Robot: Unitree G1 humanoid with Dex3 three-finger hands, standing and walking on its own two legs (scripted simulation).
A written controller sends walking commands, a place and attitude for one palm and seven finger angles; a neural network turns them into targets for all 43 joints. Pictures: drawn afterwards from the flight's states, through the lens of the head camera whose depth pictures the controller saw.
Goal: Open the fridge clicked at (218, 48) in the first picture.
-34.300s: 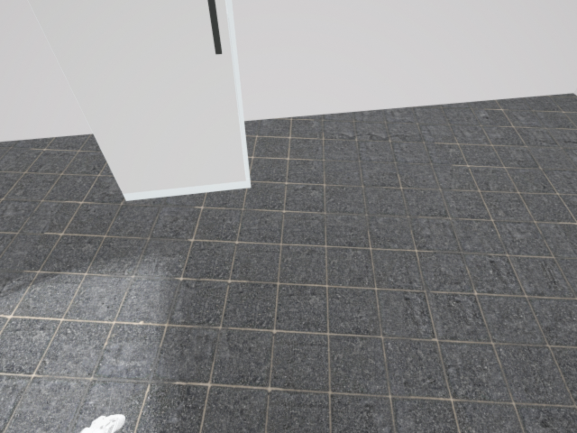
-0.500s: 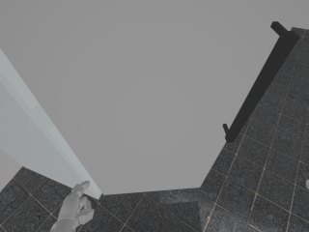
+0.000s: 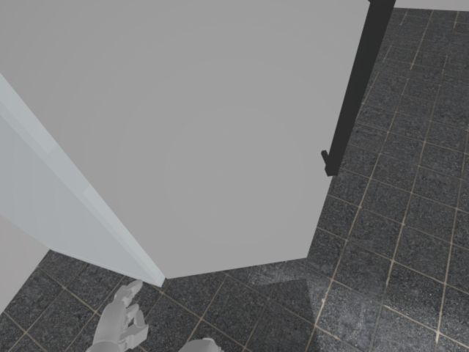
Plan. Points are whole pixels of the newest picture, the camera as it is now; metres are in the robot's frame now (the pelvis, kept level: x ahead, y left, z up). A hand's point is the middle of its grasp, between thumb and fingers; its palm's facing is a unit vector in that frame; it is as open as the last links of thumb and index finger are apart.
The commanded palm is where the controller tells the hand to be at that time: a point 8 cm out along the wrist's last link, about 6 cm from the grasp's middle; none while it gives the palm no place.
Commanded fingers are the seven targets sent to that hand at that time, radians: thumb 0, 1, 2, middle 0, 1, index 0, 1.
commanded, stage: step back with the hand held close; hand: right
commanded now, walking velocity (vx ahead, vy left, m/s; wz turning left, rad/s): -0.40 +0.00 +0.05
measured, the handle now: (345, 101) +0.51 -0.17 +0.14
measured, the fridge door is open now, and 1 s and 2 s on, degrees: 65 65 65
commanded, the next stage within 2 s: stop stepping back and stand still in 0.30 s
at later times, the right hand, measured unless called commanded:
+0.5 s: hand out of the picture +0.08 -0.27 +0.15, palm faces +0.35 +0.81 -0.48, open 7.4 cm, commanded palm +0.00 -0.31 +0.19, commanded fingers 0.00 -0.90 -0.90 0.20 0.30 0.20 0.30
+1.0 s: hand out of the picture -0.02 -0.28 +0.15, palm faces +0.44 +0.85 -0.29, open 7.4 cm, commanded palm -0.07 -0.32 +0.19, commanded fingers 0.00 -0.90 -0.90 0.20 0.30 0.20 0.30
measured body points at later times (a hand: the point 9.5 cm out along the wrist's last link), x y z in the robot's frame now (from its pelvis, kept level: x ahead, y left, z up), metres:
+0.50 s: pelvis -0.14 -0.01 +0.00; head -0.09 -0.05 +0.44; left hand +0.04 +0.25 -0.05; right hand +0.06 -0.31 +0.18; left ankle -0.05 +0.13 -0.73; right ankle -0.17 -0.14 -0.74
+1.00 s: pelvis -0.22 -0.02 +0.00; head -0.25 -0.06 +0.44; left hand -0.07 +0.23 -0.06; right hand -0.05 -0.32 +0.16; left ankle -0.18 +0.07 -0.73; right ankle -0.23 -0.14 -0.73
